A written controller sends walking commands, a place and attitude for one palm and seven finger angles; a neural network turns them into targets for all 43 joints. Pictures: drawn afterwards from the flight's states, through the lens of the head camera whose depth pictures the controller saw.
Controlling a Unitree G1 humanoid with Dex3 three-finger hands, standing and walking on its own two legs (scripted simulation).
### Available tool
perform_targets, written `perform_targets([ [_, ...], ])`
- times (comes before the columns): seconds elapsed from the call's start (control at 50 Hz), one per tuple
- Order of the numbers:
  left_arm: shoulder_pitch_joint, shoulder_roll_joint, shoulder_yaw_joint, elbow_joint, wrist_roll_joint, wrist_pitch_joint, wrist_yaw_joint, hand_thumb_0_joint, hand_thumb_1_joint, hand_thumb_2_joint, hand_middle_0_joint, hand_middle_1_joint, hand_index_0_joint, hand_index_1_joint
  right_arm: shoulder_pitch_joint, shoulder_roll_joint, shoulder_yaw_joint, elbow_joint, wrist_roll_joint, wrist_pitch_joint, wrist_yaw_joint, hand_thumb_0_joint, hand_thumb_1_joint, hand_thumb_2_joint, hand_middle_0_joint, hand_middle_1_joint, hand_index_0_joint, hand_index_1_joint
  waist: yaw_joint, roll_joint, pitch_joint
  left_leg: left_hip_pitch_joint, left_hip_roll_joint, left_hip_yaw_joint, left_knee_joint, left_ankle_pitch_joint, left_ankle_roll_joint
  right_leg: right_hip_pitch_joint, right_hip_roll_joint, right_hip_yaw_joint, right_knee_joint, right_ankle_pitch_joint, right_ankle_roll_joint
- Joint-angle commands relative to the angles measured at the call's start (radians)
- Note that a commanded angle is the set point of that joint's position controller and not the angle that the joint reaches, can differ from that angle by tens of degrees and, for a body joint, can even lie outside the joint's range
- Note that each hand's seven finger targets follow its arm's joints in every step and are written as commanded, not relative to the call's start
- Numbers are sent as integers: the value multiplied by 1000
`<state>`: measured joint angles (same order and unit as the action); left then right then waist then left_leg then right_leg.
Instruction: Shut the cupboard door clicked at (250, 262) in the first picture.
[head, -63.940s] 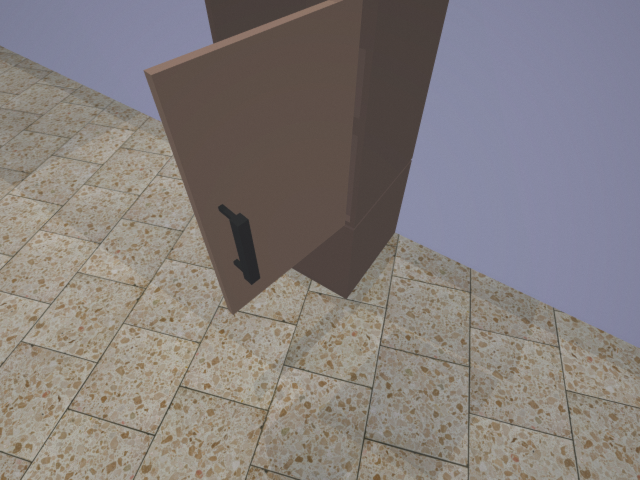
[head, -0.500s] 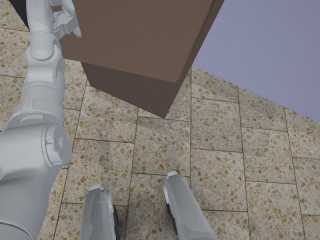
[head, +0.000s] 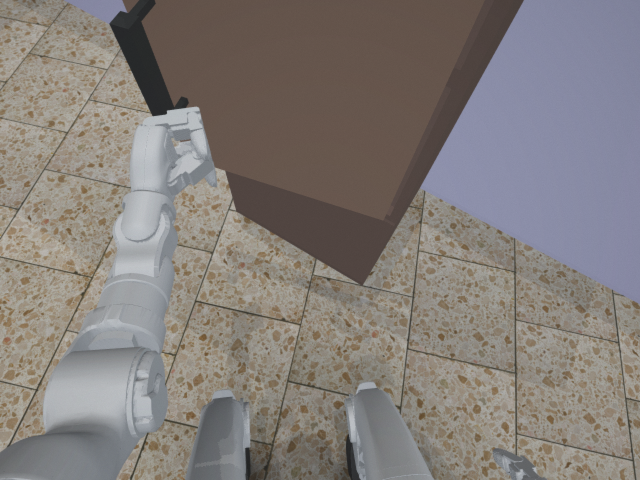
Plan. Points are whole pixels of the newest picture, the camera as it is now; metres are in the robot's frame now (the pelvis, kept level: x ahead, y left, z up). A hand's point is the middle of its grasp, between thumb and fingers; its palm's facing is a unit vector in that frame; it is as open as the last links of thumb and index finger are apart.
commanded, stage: pull the fist back off the door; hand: left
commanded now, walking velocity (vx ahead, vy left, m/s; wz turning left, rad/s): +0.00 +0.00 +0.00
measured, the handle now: (159, 71) +0.64 +0.17 +0.04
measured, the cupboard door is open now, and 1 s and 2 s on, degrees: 13 13 13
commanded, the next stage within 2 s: draw the hand back to the body in 0.14 s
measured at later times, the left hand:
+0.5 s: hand (172, 187) +0.43 +0.12 +0.09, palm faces -0.09 -0.99 -0.06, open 3.1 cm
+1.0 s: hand out of the picture +0.32 +0.20 +0.19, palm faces +0.16 -0.94 -0.29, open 3.2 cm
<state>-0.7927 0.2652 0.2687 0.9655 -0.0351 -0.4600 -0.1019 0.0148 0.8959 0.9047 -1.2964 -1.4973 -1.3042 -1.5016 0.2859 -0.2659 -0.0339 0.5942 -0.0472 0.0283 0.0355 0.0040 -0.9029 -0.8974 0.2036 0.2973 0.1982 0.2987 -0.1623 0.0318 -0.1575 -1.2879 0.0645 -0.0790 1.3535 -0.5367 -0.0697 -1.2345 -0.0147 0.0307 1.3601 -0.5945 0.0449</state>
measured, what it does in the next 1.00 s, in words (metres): rises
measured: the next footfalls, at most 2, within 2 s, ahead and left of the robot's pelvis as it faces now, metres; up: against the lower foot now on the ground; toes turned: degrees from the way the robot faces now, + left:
none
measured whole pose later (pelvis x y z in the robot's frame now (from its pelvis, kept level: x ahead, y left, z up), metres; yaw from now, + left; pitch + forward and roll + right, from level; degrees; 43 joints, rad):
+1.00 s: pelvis +0.03 +0.01 +0.12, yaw +1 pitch +4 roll +0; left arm 0.10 0.28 0.10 0.06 -0.04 -0.07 0.05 0.02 0.89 0.90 -1.06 -1.23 -1.06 -1.24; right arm 0.19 -0.22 0.03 0.51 0.02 0.00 -0.13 0.01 -0.90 -0.90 0.20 0.30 0.20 0.30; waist 0.00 0.04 -0.06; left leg -0.45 0.05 -0.03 0.72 -0.35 -0.05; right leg -0.40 -0.05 0.03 0.72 -0.40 0.05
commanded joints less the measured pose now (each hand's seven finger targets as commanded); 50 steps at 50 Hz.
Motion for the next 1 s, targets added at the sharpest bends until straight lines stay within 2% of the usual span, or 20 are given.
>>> perform_targets([
  [0.0, -398, 161, -2, -268, -25, -81, -8, 0, 900, 900, -1300, -1500, -1300, -1500, 147, -120, -42, -56, 13, -17, -11, 0, -900, -900, 200, 300, 200, 300, -13, 57, -546, 398, -62, 90, -117, 303, 84, 307, 34, -57, -199, 441, -50],
  [0.04, -359, 163, 3, -300, -34, -80, -11, 0, 900, 900, -1300, -1500, -1300, -1500, 140, -123, -42, -68, 14, -19, -19, 0, -900, -900, 200, 300, 200, 300, -2, 40, -562, 408, -63, 85, -126, 311, 86, 322, 34, -56, -196, 447, -53],
  [0.08, -399, 104, -49, -295, -41, -74, -14, 0, 900, 900, -1300, -1500, -1300, -1500, 127, -115, -40, -56, 18, -22, -21, 0, -900, -900, 200, 300, 200, 300, -24, 55, -524, 430, -59, 79, -129, 294, 81, 273, 32, -65, -205, 417, -50],
  [0.2, -386, 112, -31, -180, -39, -72, -15, 0, 900, 900, -1300, -1500, -1300, -1500, 118, -119, -32, -43, 16, -33, -30, 0, -900, -900, 200, 300, 200, 300, -23, -2, -454, 373, -60, 71, -139, 211, 80, 236, 32, -72, -214, 320, -51],
  [0.24, -401, 112, -32, -159, -34, -72, -13, 0, 900, 900, -1300, -1500, -1300, -1500, 124, -121, -30, -44, 11, -36, -30, 0, -900, -900, 200, 300, 200, 300, -22, 14, -450, 381, -62, 64, -140, 205, 83, 209, 35, -75, -209, 295, -57],
  [0.28, -307, 175, 28, -253, -45, -70, -13, 0, 900, 900, -1300, -1500, -1300, -1500, 109, -126, -32, -79, 17, -31, -28, 0, -900, -900, 200, 300, 200, 300, 42, 50, -558, 453, -61, 72, -173, 253, 73, 291, 32, -72, -214, 332, -62],
  [0.34, -151, 177, 31, -421, -72, -35, -22, 0, 900, 900, -1300, -1500, -1300, -1500, 100, -117, -31, -133, 35, -24, -26, 0, -900, -900, 200, 300, 200, 300, 83, 54, -625, 540, -63, 79, -227, 328, 74, 401, 38, -75, -240, 410, -63],
  [0.42, -17, 141, -19, -582, -103, 39, -29, 0, 900, 900, -1300, -1500, -1300, -1500, 74, -107, -26, -167, 62, -16, -39, 0, -900, -900, 200, 300, 200, 300, 78, -29, -486, 544, -61, 92, -315, 241, 81, 479, 48, -80, -338, 364, -46],
  [0.5, 48, 140, -28, -661, -137, 55, -33, 0, 900, 900, -1300, -1500, -1300, -1500, 47, -105, -17, -165, 77, -37, -69, 0, -900, -900, 200, 300, 200, 300, 70, -77, -357, 567, -61, 94, -385, 160, 87, 516, 50, -76, -425, 282, -38],
  [0.54, 83, 129, -57, -733, -146, 44, -46, 0, 900, 900, -1300, -1500, -1300, -1500, 35, -105, -14, -171, 80, -55, -79, 0, -900, -900, 200, 300, 200, 300, 74, -15, -338, 623, -65, 95, -413, 161, 88, 535, 52, -77, -451, 274, -45],
  [0.62, 251, 124, -67, -699, -166, 73, -94, 0, 900, 900, -1300, -1500, -1300, -1500, 6, -110, -7, -174, 88, -70, -85, 0, -900, -900, 200, 300, 200, 300, 95, -16, -228, 660, -65, 94, -483, 145, 83, 568, 49, -86, -507, 259, -46],
  [0.66, 310, 125, -68, -756, -186, 90, -121, 0, 900, 900, -1273, -1470, -1273, -1470, -12, -106, -3, -192, 93, -80, -86, 0, -900, -900, 200, 300, 200, 300, 113, 29, -231, 709, -67, 95, -510, 185, 81, 609, 48, -89, -518, 303, -50],
  [0.74, 424, 134, -64, -895, -225, 126, -153, 0, 900, 900, -1163, -1350, -1163, -1350, -50, -101, 6, -234, 100, -99, -91, 0, -900, -900, 200, 300, 200, 300, 130, 45, -201, 771, -71, 95, -554, 239, 82, 684, 48, -94, -548, 363, -50],
  [0.76, 430, 195, -97, -983, -82, 164, -38, 0, 900, 900, -1135, -1320, -1135, -1320, -93, -63, 2, -239, 91, -73, -115, 0, -900, -900, 200, 300, 200, 300, 153, 25, -230, 845, -75, 115, -616, 246, 82, 715, 28, -55, -623, 355, -57],
  [0.78, 508, 166, -90, -991, -71, 209, 26, 0, 900, 900, -1107, -1290, -1107, -1290, -88, -68, 1, -247, 86, -66, -131, 0, -900, -900, 200, 300, 200, 300, 136, -3, -181, 857, -69, 114, -637, 238, 84, 725, 30, -67, -648, 345, -52],
  [0.8, 548, 147, -111, -1018, -50, 242, 66, 0, 900, 900, -1080, -1260, -1080, -1260, -101, -63, 8, -247, 86, -60, -138, 0, -900, -900, 200, 300, 200, 300, 141, 14, -139, 862, -70, 117, -655, 237, 86, 743, 28, -69, -671, 343, -50],
  [0.84, 574, 183, -86, -1069, -28, 281, 124, 0, 900, 900, -1025, -1200, -1025, -1200, -115, -64, 16, -240, 80, -57, -157, 0, -900, -900, 200, 300, 200, 300, 137, -20, -107, 895, -69, 114, -687, 255, 91, 788, 29, -74, -712, 359, -48],
  [0.9, 621, 184, -80, -1142, -10, 322, 171, 0, 900, 900, -943, -1110, -943, -1110, -142, -52, 27, -228, 75, -68, -170, 0, -900, -900, 200, 300, 200, 300, 147, 22, -93, 978, -65, 125, -732, 312, 89, 856, 23, -78, -754, 421, -46],
  [0.94, 656, 202, -60, -1162, -7, 340, 191, 0, 900, 900, -887, -1050, -887, -1050, -153, -55, 35, -219, 68, -78, -177, 0, -900, -900, 200, 300, 200, 300, 154, -10, -72, 1009, -66, 123, -767, 338, 91, 906, 23, -82, -792, 445, -44],
  [0.98, 688, 190, -58, -1193, -4, 353, 201, 0, 900, 900, -832, -990, -832, -990, -168, -47, 41, -210, 66, -89, -177, 0, -900, -900, 200, 300, 200, 300, 161, 10, -50, 1052, -65, 129, -797, 365, 88, 936, 20, -84, -819, 475, -42],
])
